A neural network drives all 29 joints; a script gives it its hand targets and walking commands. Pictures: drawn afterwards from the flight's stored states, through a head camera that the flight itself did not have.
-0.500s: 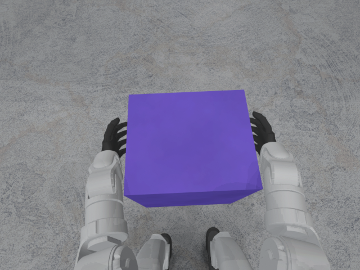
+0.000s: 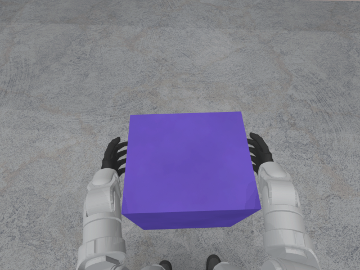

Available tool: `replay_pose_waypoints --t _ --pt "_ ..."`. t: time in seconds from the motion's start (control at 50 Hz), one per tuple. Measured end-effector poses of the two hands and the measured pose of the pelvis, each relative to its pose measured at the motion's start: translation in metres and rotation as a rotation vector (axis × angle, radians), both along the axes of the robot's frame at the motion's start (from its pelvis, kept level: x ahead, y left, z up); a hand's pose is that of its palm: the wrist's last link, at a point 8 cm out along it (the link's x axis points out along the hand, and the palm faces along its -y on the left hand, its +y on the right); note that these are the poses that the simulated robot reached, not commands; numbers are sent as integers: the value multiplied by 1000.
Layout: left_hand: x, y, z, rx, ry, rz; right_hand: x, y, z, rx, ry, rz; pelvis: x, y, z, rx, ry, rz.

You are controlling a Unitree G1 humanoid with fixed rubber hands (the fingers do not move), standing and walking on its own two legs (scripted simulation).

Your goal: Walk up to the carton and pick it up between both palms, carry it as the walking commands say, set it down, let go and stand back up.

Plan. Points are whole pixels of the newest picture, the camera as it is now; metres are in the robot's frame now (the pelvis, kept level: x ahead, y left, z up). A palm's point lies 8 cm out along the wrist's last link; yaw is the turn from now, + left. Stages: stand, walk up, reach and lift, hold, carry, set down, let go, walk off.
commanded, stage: reach and lift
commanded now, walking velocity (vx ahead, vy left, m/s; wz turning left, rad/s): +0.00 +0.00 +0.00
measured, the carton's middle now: (186, 177) +0.33 +0.01 -0.09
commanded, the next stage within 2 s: hold in 1.66 s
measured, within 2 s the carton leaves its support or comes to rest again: neither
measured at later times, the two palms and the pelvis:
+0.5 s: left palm (101, 168) +0.30 +0.18 +0.06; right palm (275, 164) +0.31 -0.17 +0.05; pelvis +0.01 +0.00 +0.01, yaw +0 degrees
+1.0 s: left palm (103, 167) +0.30 +0.18 +0.06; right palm (278, 170) +0.30 -0.17 +0.05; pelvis +0.02 +0.01 +0.01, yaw +0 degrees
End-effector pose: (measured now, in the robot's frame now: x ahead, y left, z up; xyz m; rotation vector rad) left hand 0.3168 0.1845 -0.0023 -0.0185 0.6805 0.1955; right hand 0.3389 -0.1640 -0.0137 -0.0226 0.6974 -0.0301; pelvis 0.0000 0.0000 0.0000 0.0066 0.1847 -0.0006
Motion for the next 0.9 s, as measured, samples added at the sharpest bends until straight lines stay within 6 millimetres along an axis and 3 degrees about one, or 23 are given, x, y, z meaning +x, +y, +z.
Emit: replay_pose_waypoints --t 0.5,0.9 --pt "-19 -1 59 -5 -65 -22 -27 -1 63 -2 -65 -33 10 3 11 -6 -253 4" --pt "-17 -4 59 -1 -40 -64 -38 -4 65 -8 -41 -75 18 11 12 -9 -298 -4"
